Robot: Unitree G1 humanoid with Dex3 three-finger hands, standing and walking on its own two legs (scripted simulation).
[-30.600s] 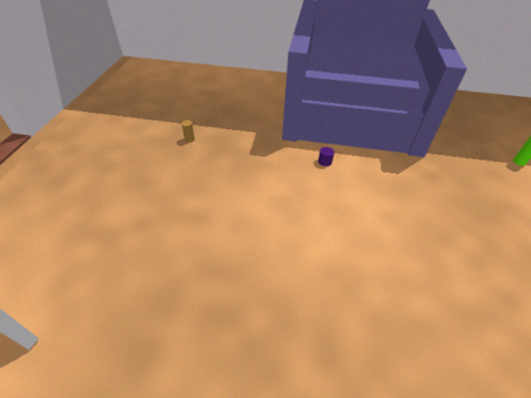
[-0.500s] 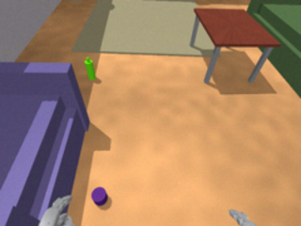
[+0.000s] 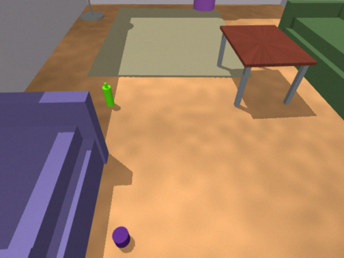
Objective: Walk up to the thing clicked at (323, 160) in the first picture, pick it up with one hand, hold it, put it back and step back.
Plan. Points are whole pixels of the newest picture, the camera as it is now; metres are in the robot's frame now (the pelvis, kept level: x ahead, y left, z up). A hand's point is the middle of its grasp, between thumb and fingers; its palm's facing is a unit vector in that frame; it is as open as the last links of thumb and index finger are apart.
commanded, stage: stand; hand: left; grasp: from above
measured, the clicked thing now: (121, 237) +0.41 +0.27 -0.74
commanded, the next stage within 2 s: step back in 1.86 s
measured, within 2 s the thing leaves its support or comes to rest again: neither
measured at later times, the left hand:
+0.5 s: hand out of the picture +0.05 +0.22 -0.16, palm faces +0.01 -0.94 -0.33, open 7.4 cm
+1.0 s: hand out of the picture +0.08 +0.21 -0.15, palm faces -0.01 -0.95 -0.32, open 7.4 cm
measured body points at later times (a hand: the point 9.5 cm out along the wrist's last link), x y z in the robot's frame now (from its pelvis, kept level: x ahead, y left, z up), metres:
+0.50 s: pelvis +0.00 -0.02 +0.00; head -0.01 -0.02 +0.45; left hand +0.05 +0.27 -0.13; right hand +0.05 -0.30 -0.14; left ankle +0.02 +0.10 -0.74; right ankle +0.01 -0.14 -0.74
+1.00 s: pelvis +0.01 -0.02 +0.01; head +0.01 -0.03 +0.46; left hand +0.08 +0.26 -0.13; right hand +0.07 -0.31 -0.14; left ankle +0.02 +0.10 -0.74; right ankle +0.01 -0.14 -0.74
